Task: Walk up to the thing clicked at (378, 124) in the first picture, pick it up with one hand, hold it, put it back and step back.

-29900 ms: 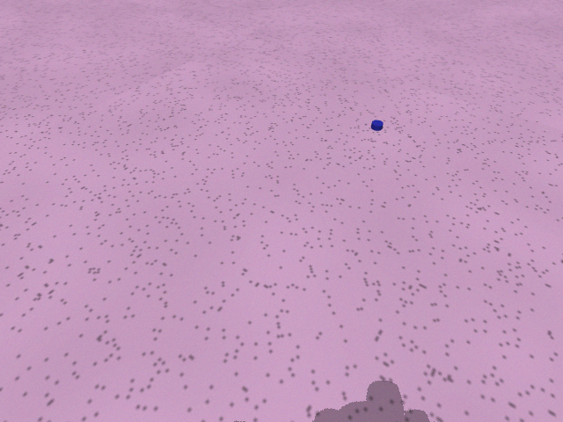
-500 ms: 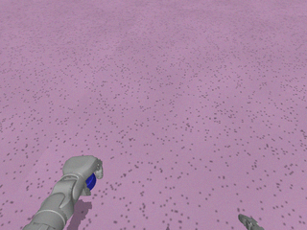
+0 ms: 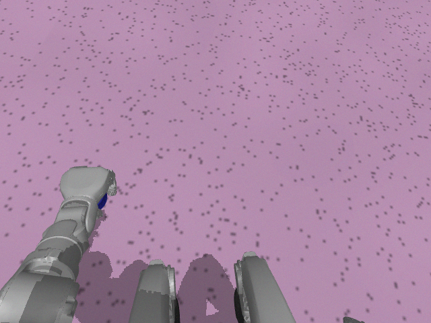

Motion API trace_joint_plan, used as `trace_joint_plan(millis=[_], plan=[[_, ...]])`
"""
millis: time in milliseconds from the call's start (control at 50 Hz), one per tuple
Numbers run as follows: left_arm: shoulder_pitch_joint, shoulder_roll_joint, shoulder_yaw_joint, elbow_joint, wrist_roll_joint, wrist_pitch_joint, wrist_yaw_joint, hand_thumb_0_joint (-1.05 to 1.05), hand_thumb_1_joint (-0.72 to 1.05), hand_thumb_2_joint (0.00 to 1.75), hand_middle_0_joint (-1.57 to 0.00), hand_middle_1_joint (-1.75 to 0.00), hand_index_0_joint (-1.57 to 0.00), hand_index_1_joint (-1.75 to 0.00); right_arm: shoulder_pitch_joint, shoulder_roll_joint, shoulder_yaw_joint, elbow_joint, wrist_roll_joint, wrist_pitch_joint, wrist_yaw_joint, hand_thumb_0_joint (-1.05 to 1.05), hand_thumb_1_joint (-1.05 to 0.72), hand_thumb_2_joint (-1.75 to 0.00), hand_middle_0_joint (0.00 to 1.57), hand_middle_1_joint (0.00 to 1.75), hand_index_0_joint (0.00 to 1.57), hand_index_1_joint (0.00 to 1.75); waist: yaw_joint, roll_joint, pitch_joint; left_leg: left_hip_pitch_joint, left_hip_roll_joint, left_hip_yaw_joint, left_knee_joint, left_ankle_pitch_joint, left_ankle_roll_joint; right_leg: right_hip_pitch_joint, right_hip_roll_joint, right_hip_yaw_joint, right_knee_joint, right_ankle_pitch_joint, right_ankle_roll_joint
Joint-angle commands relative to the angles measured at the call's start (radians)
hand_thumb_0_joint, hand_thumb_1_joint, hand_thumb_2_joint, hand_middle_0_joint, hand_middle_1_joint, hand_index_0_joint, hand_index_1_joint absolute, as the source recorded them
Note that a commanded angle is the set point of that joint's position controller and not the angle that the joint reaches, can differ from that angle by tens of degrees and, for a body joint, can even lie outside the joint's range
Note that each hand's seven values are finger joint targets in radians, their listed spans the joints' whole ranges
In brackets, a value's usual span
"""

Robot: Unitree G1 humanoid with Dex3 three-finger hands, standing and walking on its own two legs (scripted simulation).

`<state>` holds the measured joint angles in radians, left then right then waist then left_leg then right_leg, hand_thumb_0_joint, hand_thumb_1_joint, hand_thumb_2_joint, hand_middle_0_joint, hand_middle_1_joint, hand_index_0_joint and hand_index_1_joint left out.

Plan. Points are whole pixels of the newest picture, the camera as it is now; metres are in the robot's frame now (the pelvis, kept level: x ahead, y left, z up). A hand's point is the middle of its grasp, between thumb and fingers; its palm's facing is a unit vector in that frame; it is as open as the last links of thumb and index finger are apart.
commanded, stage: crouch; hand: left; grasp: from above
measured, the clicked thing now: (88, 196) +0.42 +0.25 -0.14
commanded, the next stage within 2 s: lower in 1.22 s
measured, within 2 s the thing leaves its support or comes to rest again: neither
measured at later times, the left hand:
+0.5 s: hand (114, 217) +0.42 +0.24 -0.32, palm faces -0.44 -0.01 -0.90, open 7.0 cm
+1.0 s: hand (121, 220) +0.42 +0.24 -0.40, palm faces -0.46 -0.03 -0.89, open 6.8 cm
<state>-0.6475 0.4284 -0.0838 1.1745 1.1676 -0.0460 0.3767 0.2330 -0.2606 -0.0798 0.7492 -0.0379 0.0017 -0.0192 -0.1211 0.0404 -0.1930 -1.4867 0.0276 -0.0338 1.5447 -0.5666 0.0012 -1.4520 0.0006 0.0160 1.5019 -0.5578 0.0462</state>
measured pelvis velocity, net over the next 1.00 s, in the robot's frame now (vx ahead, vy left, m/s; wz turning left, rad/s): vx -0.02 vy -0.01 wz -0.06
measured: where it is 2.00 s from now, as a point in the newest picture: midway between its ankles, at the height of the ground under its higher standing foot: outside the picture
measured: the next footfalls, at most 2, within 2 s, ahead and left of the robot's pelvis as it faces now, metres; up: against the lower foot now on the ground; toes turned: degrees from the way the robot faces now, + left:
none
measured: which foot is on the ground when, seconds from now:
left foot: down 0.00-1.00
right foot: down 0.00-1.00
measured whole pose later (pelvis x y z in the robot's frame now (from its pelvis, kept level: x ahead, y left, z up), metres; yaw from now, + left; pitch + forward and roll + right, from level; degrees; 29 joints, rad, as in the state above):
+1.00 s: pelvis -0.02 -0.01 -0.22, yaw -4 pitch +35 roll -6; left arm -0.88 0.64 0.10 1.42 1.27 -0.20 0.44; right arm 0.14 -0.26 -0.01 0.78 -0.15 -0.07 0.14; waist -0.20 0.00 -0.09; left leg -2.23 0.01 -0.13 2.30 -0.69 -0.03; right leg -2.17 0.03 -0.03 2.23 -0.68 0.05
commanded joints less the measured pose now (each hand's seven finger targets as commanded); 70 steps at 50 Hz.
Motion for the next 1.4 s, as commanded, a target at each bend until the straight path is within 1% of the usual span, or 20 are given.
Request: trace_joint_plan(millis=[0,120,180,220,260,300,320,380,500,520,640,740,780,820,920,1000,1020,1140,1280,1380], plan=[[-0.336,0.24,0.073,-0.099,-0.01,0.013,0.028,0.0,0.61,0.63,-0.94,-0.68,-0.99,-0.64,0.083,-0.182,-0.053,-0.073,-0.009,-0.037,-0.012,0.0,-0.9,-0.9,0.2,0.3,0.2,0.3,-0.008,0.068,-0.526,0.282,-0.025,-0.018,-0.128,0.08,0.004,0.08,0.023,-0.073,-0.074,0.087,-0.083],[-0.398,0.289,0.094,-0.072,-0.009,-0.035,0.018,0.0,0.62,0.6,-0.94,-0.65,-0.99,-0.61,0.083,-0.183,-0.037,-0.07,-0.016,-0.058,0.005,0.0,-0.89,-0.9,0.2,0.3,0.2,0.3,-0.039,0.057,-0.533,0.112,-0.036,-0.031,-0.012,-0.078,0.016,-0.059,0.021,-0.081,0.027,-0.046,-0.083],[-0.471,0.307,0.109,-0.132,-0.005,-0.074,0.031,0.0,0.62,0.64,-0.95,-0.67,-0.99,-0.62,0.102,-0.185,-0.03,-0.049,-0.025,-0.074,0.02,0.0,-0.89,-0.9,0.2,0.3,0.2,0.3,-0.054,0.08,-0.596,0.095,-0.036,-0.04,0.053,-0.052,0.015,-0.123,0.017,-0.09,0.091,-0.022,-0.083],[-0.419,0.293,0.106,-0.064,0.014,-0.085,0.041,0.0,0.67,0.62,-0.98,-0.67,-1.03,-0.62,0.108,-0.192,-0.023,-0.039,-0.032,-0.082,0.031,0.0,-0.89,-0.9,0.2,0.3,0.2,0.3,-0.055,0.116,-0.603,0.103,-0.035,-0.041,0.092,-0.003,0.009,-0.17,0.01,-0.093,0.133,0.019,-0.083],[-0.475,0.352,0.14,-0.117,0.034,-0.1,0.063,0.0,0.65,0.63,-0.98,-0.65,-1.02,-0.61,0.119,-0.198,-0.023,-0.026,-0.039,-0.085,0.041,0.0,-0.9,-0.9,0.2,0.3,0.2,0.3,-0.047,0.167,-0.662,0.136,-0.033,-0.042,0.131,0.066,0.003,-0.199,0.011,-0.096,0.181,0.067,-0.088],[-0.449,0.323,0.135,-0.066,0.053,-0.099,0.078,0.0,0.65,0.62,-0.99,-0.61,-1.03,-0.58,0.125,-0.199,-0.023,-0.017,-0.049,-0.088,0.052,0.0,-0.9,-0.9,0.2,0.3,0.2,0.3,-0.048,0.183,-0.672,0.132,-0.033,-0.038,0.175,0.123,0.0,-0.234,0.009,-0.1,0.221,0.102,-0.087],[-0.488,0.369,0.159,-0.111,0.066,-0.107,0.089,0.0,0.66,0.61,-1.0,-0.61,-1.03,-0.58,0.131,-0.199,-0.021,-0.007,-0.054,-0.086,0.059,0.0,-0.9,-0.9,0.2,0.3,0.2,0.3,-0.041,0.223,-0.697,0.138,-0.034,-0.031,0.194,0.154,-0.001,-0.239,0.013,-0.1,0.239,0.122,-0.089],[-0.442,0.331,0.156,-0.011,0.078,-0.096,0.107,0.0,0.67,0.63,-1.01,-0.62,-1.05,-0.58,0.13,-0.202,-0.02,-0.01,-0.064,-0.089,0.078,0.0,-0.9,-0.9,0.2,0.3,0.2,0.3,-0.051,0.219,-0.659,0.107,-0.033,-0.03,0.23,0.166,-0.002,-0.277,0.008,-0.11,0.276,0.13,-0.087],[-0.499,0.362,0.173,-0.022,0.063,-0.089,0.118,0.0,0.67,0.64,-1.01,-0.62,-1.04,-0.59,0.121,-0.202,-0.024,-0.009,-0.076,-0.089,0.103,0.0,-0.9,-0.9,0.2,0.3,0.2,0.3,-0.054,0.223,-0.659,0.021,-0.034,-0.002,0.31,0.138,0.009,-0.286,0.02,-0.114,0.325,0.137,-0.085],[-0.479,0.349,0.17,0.021,0.059,-0.086,0.113,0.0,0.7,0.65,-1.03,-0.64,-1.06,-0.6,0.126,-0.206,-0.024,-0.009,-0.079,-0.091,0.105,0.0,-0.9,-0.9,0.2,0.3,0.2,0.3,-0.069,0.187,-0.644,-0.001,-0.035,-0.002,0.329,0.137,0.014,-0.285,0.018,-0.114,0.325,0.141,-0.079],[-0.49,0.432,0.21,0.012,0.055,-0.115,0.097,0.0,0.72,0.61,-1.02,-0.68,-1.07,-0.63,0.128,-0.197,-0.016,-0.006,-0.088,-0.087,0.119,0.0,-0.91,-0.9,0.2,0.3,0.2,0.3,-0.064,0.135,-0.639,-0.12,-0.033,0.016,0.42,0.149,0.027,-0.235,0.031,-0.109,0.37,0.18,-0.067],[-0.474,0.419,0.196,0.097,0.073,-0.131,0.086,0.0,0.69,0.59,-0.99,-0.69,-1.04,-0.64,0.11,-0.206,-0.012,-0.005,-0.092,-0.079,0.133,0.0,-0.91,-0.9,0.2,0.3,0.2,0.3,-0.065,0.155,-0.595,-0.178,-0.033,0.017,0.456,0.098,0.027,-0.307,0.039,-0.116,0.415,0.123,-0.074],[-0.497,0.452,0.219,0.062,0.077,-0.142,0.09,0.0,0.69,0.58,-0.99,-0.66,-1.04,-0.61,0.114,-0.212,-0.01,0.001,-0.096,-0.077,0.136,0.0,-0.91,-0.9,0.2,0.3,0.2,0.3,-0.063,0.165,-0.611,-0.184,-0.032,0.013,0.464,0.1,0.024,-0.314,0.04,-0.124,0.436,0.123,-0.075],[-0.52,0.44,0.209,0.08,0.079,-0.145,0.092,0.0,0.68,0.58,-0.99,-0.66,-1.03,-0.61,0.104,-0.21,-0.006,0.0,-0.096,-0.075,0.137,0.0,-0.91,-0.9,0.2,0.3,0.2,0.3,-0.063,0.191,-0.609,-0.171,-0.032,0.01,0.476,0.088,0.022,-0.357,0.044,-0.128,0.458,0.107,-0.079],[-0.583,0.472,0.217,0.091,0.088,-0.156,0.11,0.0,0.67,0.57,-0.97,-0.65,-1.02,-0.6,0.109,-0.229,-0.002,0.007,-0.102,-0.08,0.141,0.0,-0.91,-0.9,0.2,0.3,0.2,0.3,-0.09,0.204,-0.581,-0.193,-0.031,0.002,0.502,0.039,0.022,-0.422,0.042,-0.139,0.493,0.069,-0.082],[-0.592,0.496,0.228,0.129,0.093,-0.159,0.125,0.0,0.62,0.56,-0.94,-0.64,-0.99,-0.59,0.112,-0.232,0.011,0.019,-0.107,-0.085,0.142,0.0,-0.9,-0.9,0.2,0.3,0.2,0.3,-0.092,0.187,-0.569,-0.255,-0.036,0.014,0.535,0.017,0.027,-0.424,0.042,-0.137,0.506,0.048,-0.079],[-0.596,0.503,0.229,0.125,0.089,-0.16,0.129,0.0,0.62,0.57,-0.95,-0.62,-0.99,-0.58,0.098,-0.229,0.011,0.019,-0.107,-0.086,0.14,0.0,-0.9,-0.9,0.2,0.3,0.2,0.3,-0.078,0.208,-0.575,-0.247,-0.034,0.013,0.537,0.009,0.024,-0.439,0.045,-0.14,0.518,0.039,-0.082],[-0.59,0.5,0.216,0.207,0.105,-0.154,0.136,0.0,0.58,0.54,-0.92,-0.6,-0.96,-0.55,0.102,-0.238,0.032,0.024,-0.114,-0.09,0.14,0.0,-0.9,-0.9,0.2,0.3,0.2,0.3,-0.101,0.2,-0.524,-0.305,-0.038,0.007,0.559,-0.02,0.026,-0.476,0.045,-0.155,0.545,0.015,-0.081],[-0.591,0.52,0.216,0.203,0.085,-0.151,0.126,0.0,0.61,0.56,-0.96,-0.59,-0.99,-0.56,0.102,-0.245,0.045,0.026,-0.115,-0.093,0.145,0.0,-0.9,-0.9,0.2,0.3,0.2,0.3,-0.097,0.2,-0.541,-0.321,-0.037,0.006,0.591,0.021,0.026,-0.452,0.054,-0.163,0.577,0.061,-0.08],[-0.59,0.513,0.204,0.234,0.086,-0.162,0.119,0.0,0.59,0.53,-0.97,-0.55,-1.0,-0.53,0.1,-0.252,0.056,0.026,-0.116,-0.089,0.15,0.0,-0.91,-0.9,0.2,0.3,0.2,0.3,-0.123,0.192,-0.485,-0.36,-0.036,0.001,0.619,0.02,0.027,-0.476,0.056,-0.17,0.59,0.065,-0.077]])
